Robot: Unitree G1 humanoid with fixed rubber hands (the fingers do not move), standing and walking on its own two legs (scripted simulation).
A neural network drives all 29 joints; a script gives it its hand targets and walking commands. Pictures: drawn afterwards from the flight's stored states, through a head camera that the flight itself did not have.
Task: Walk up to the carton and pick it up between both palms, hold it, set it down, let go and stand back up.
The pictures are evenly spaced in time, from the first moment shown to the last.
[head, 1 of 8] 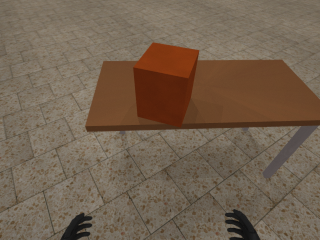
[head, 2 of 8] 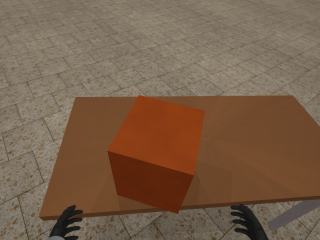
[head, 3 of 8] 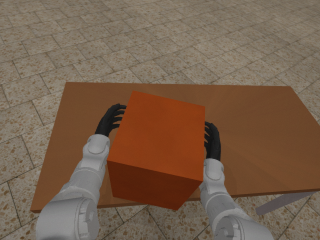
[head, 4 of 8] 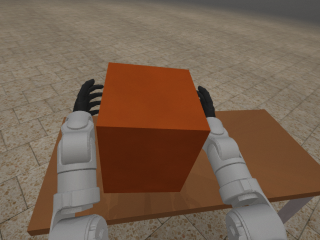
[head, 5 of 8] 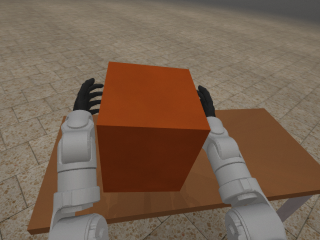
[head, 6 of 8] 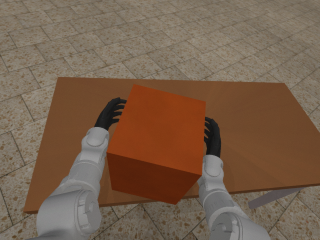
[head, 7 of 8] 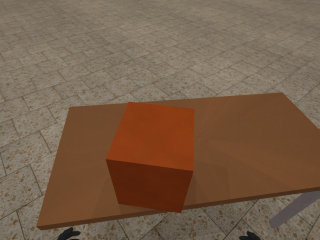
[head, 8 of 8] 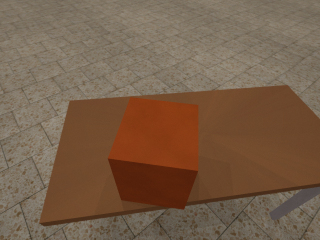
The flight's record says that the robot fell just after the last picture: no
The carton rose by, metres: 0.19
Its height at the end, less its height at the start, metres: +0.00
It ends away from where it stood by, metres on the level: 0.01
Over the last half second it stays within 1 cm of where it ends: yes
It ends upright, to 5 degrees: yes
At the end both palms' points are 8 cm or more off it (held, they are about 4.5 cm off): yes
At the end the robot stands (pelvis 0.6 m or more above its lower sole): yes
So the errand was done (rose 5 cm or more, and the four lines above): yes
